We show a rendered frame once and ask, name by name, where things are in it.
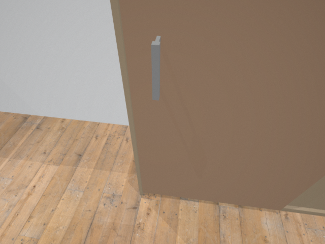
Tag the wardrobe door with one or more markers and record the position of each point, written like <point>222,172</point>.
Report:
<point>313,197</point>
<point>241,113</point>

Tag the handle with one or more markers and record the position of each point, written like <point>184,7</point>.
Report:
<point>155,59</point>

